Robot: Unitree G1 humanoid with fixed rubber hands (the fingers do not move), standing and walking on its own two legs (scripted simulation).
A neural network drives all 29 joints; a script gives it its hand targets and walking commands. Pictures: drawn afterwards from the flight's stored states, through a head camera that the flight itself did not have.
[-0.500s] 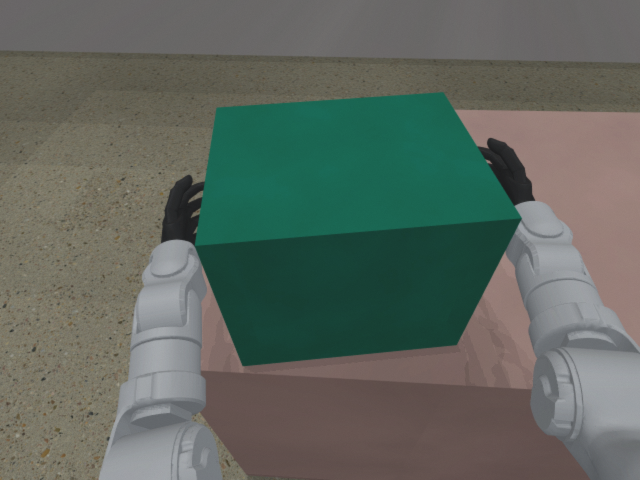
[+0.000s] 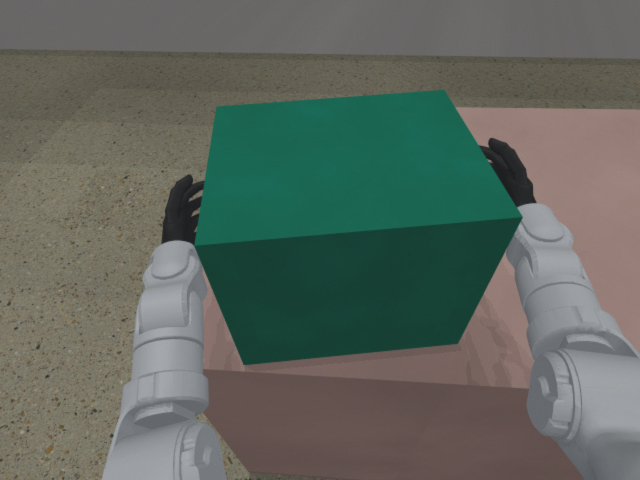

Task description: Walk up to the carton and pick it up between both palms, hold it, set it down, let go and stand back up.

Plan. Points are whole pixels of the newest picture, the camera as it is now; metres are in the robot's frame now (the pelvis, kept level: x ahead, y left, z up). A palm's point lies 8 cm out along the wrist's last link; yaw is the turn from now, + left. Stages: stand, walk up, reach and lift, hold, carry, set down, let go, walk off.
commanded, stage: set down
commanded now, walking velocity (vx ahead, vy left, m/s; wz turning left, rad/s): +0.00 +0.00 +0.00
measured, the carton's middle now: (342, 230) +0.45 +0.03 +0.06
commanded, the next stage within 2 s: none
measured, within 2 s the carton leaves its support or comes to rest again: neither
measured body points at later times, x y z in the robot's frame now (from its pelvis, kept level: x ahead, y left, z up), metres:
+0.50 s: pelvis +0.00 +0.01 +0.00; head +0.04 +0.00 +0.45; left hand +0.39 +0.23 +0.10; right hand +0.46 -0.18 +0.13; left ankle +0.00 +0.15 -0.75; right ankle -0.02 -0.09 -0.75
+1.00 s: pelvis +0.00 +0.00 -0.01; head +0.07 +0.00 +0.43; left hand +0.40 +0.23 +0.06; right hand +0.48 -0.19 +0.09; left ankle +0.00 +0.15 -0.75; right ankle -0.02 -0.09 -0.75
